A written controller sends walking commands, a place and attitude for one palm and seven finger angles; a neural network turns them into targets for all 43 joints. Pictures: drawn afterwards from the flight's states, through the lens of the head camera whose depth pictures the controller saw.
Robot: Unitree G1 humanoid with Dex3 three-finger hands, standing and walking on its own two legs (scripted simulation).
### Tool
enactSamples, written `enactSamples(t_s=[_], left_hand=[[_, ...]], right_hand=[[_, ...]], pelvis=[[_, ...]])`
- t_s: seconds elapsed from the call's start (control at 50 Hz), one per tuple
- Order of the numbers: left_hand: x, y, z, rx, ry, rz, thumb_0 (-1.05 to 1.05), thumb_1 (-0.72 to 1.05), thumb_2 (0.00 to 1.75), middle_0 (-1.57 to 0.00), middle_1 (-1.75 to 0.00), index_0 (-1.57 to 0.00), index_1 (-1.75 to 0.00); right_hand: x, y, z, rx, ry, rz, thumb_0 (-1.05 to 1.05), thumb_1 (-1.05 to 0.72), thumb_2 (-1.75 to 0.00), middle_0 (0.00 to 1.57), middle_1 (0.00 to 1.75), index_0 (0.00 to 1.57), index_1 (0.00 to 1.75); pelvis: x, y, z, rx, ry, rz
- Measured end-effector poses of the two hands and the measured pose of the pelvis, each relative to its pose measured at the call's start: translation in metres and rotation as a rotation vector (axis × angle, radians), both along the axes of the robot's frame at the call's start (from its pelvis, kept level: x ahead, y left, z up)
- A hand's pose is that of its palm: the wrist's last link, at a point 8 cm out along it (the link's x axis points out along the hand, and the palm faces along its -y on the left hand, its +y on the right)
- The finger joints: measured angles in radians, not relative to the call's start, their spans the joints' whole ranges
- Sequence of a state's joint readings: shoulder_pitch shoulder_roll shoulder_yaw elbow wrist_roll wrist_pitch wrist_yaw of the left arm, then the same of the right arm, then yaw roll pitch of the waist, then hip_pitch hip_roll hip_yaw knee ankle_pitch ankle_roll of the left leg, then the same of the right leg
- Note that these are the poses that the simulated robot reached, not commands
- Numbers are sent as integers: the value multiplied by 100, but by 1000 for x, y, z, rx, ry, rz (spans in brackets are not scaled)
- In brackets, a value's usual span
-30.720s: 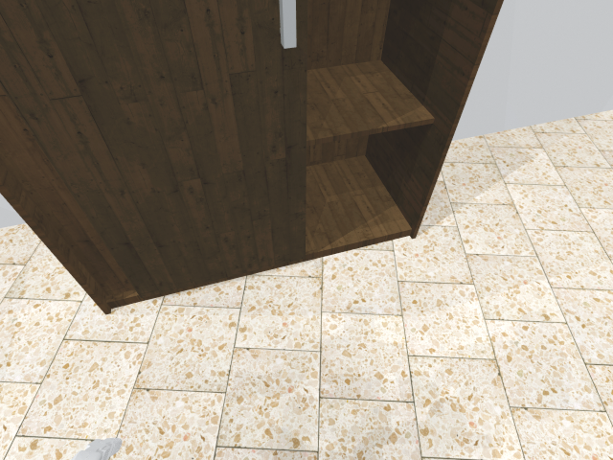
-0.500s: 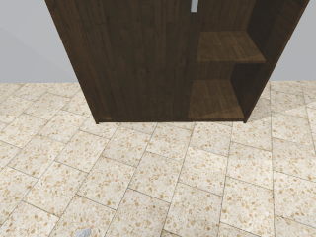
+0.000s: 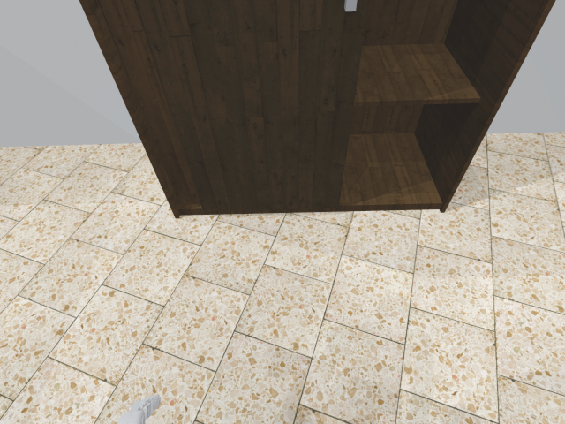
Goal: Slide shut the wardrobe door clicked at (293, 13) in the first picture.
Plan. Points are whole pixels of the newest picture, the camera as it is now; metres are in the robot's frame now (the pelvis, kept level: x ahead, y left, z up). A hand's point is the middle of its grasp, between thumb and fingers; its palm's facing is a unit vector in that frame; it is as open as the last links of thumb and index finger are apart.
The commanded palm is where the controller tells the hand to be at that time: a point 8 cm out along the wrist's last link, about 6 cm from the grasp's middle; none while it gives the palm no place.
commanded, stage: step back with the hand held close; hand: left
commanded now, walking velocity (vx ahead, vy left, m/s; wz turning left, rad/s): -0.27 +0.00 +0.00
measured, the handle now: out of the picture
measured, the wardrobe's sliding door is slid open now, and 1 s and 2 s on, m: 0.48 0.48 0.48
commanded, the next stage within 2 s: stop stepping back and stand still in 1.22 s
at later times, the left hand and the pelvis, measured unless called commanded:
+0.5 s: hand (34, 384) +0.15 +0.26 +0.10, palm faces +0.26 -0.91 -0.32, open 7.5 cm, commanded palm +0.11 +0.32 +0.18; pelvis -0.04 +0.04 -0.01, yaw -1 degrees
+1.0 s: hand (11, 423) +0.11 +0.22 +0.17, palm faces +0.17 -0.80 -0.58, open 7.4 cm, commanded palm +0.05 +0.28 +0.18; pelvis -0.11 +0.01 +0.00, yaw -4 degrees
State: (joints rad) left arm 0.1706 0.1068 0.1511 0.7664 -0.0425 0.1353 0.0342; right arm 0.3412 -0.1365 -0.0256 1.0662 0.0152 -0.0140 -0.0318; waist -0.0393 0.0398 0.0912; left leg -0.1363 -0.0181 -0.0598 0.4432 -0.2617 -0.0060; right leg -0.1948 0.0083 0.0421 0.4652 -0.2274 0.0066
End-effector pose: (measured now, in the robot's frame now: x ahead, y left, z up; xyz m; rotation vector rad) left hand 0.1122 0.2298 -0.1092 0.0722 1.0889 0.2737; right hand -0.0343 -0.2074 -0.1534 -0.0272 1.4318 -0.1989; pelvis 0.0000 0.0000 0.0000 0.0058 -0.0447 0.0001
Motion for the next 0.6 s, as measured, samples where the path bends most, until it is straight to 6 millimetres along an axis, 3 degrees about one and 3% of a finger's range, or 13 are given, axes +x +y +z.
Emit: enactSamples(t_s=[0.04,0.08,0.12,0.14,0.18,0.22,0.26,0.3,0.34,0.4,0.44,0.5,0.6], left_hand=[[40,33,78,97,-213,40,9,-25,40,-16,-30,-17,-30],[73,65,201,382,-706,-83,7,1,51,-18,-30,-18,-30],[66,66,335,774,-1236,-219,5,25,61,-18,-29,-18,-30],[50,56,386,945,-1471,-273,4,36,66,-18,-29,-18,-29],[22,35,439,1114,-1778,-361,3,53,73,-17,-29,-17,-29],[20,32,445,1079,-1847,-412,1,66,79,-16,-29,-16,-29],[36,47,424,969,-1754,-406,0,75,83,-16,-29,-16,-29],[55,72,378,851,-1560,-354,-1,81,85,-17,-29,-17,-29],[61,95,315,728,-1315,-286,-1,85,87,-17,-29,-18,-29],[41,100,228,524,-1011,-229,0,88,89,-18,-29,-18,-29],[21,88,204,418,-942,-213,1,89,89,-19,-29,-19,-29],[7,77,223,364,-1020,-202,2,89,90,-20,-30,-20,-30],[9,88,304,549,-1319,-267,2,88,90,-21,-30,-21,-30]], right_hand=[[22,-10,8,-55,-128,60,1,-91,-90,20,30,20,30],[43,-31,19,-126,-219,103,3,-95,-90,21,30,20,30],[76,-48,34,-175,-348,133,4,-96,-90,20,30,20,30],[95,-55,43,-197,-429,141,4,-96,-90,20,30,20,30],[134,-64,60,-222,-594,113,4,-95,-90,20,30,20,30],[169,-67,74,-217,-749,58,3,-95,-90,20,30,20,30],[196,-61,84,-191,-872,24,3,-94,-90,20,30,20,30],[212,-49,92,-161,-944,18,2,-93,-90,20,30,19,30],[217,-33,96,-144,-955,37,2,-93,-90,20,30,19,30],[205,-7,99,-157,-885,111,1,-92,-90,20,30,19,30],[192,10,98,-185,-811,187,1,-92,-90,20,30,19,30],[172,33,92,-187,-697,280,1,-91,-90,20,30,20,30],[147,59,80,-101,-582,303,1,-91,-90,20,30,20,30]], pelvis=[[-8,-5,-4,-18,3,-1],[-15,-11,-8,-28,3,7],[-19,-13,-11,-36,12,13],[-19,-12,-12,-38,23,12],[-16,-4,-12,-38,44,-4],[-15,6,-12,-33,49,-11],[-18,14,-15,-28,42,-3],[-22,21,-18,-25,40,8],[-27,26,-19,-18,41,11],[-31,34,-17,0,43,-10],[-34,37,-14,1,45,-22],[-38,38,-7,-35,47,-11],[-48,40,7,-82,40,-12]])
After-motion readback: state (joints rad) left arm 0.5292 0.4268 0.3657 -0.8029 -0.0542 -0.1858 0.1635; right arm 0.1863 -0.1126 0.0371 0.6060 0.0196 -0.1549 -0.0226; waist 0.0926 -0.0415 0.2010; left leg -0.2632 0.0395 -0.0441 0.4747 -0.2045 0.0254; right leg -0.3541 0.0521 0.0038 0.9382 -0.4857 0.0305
